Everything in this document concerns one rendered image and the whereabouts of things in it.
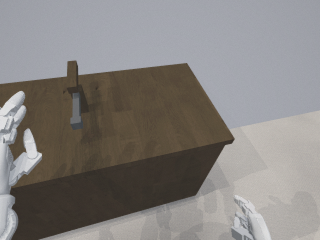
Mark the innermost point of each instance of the counter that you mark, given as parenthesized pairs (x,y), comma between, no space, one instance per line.
(150,137)

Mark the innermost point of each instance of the robot left forearm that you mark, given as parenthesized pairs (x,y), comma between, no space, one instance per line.
(8,217)

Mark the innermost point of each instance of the left robot hand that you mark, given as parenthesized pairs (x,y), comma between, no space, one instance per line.
(11,116)

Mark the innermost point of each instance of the tap lever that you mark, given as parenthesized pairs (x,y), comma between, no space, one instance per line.
(76,121)

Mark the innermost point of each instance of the right robot hand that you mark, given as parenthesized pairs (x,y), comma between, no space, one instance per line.
(254,226)

